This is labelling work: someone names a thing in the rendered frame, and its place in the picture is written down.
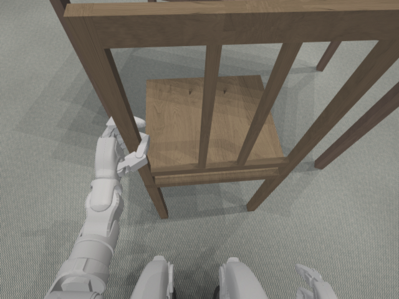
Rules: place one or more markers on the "robot right shin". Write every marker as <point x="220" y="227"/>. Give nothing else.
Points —
<point x="231" y="259"/>

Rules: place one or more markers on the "robot left thigh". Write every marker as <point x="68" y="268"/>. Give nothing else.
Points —
<point x="156" y="280"/>

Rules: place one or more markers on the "left robot forearm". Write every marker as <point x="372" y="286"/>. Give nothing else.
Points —
<point x="86" y="270"/>

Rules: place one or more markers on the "robot right hand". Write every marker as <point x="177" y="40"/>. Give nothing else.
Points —
<point x="321" y="289"/>

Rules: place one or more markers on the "robot left hand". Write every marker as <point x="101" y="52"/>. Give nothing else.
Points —
<point x="109" y="152"/>

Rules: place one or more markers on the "chair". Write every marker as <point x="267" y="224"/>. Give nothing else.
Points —
<point x="215" y="129"/>

